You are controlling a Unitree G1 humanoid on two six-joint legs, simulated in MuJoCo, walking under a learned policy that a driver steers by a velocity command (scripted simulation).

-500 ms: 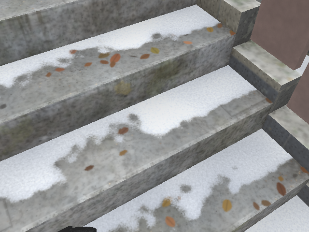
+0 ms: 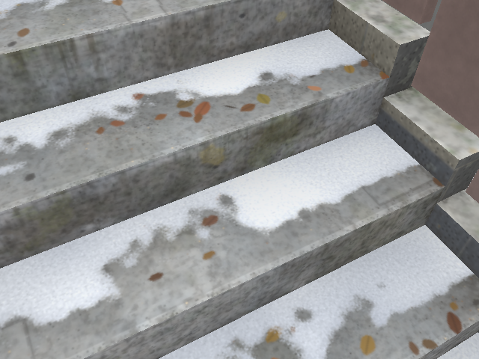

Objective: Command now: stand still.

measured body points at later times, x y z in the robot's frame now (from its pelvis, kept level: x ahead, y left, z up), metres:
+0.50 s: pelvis +0.01 -0.03 +0.00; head +0.01 -0.03 +0.45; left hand +0.04 +0.23 -0.14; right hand +0.00 -0.27 -0.14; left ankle -0.05 +0.11 -0.73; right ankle +0.02 -0.12 -0.72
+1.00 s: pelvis +0.22 +0.02 +0.01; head +0.24 +0.01 +0.46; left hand +0.08 +0.21 -0.12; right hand +0.56 -0.04 +0.01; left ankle +0.30 +0.09 -0.56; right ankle +0.03 -0.14 -0.70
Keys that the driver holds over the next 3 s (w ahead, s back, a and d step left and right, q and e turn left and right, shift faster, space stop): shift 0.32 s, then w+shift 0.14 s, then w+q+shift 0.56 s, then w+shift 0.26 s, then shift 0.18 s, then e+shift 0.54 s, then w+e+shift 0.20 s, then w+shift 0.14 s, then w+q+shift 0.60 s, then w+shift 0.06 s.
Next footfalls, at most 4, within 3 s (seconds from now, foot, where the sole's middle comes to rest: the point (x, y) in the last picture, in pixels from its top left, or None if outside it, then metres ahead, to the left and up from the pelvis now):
1.00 left None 0.33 0.10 -0.60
1.40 right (194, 235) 0.69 0.15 -0.43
1.76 left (47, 152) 0.79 0.48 -0.26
2.26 right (177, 127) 0.89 0.20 -0.26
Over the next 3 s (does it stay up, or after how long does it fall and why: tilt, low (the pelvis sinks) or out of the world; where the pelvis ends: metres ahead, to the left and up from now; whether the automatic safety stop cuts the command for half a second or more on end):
stays up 1.40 0.34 0.71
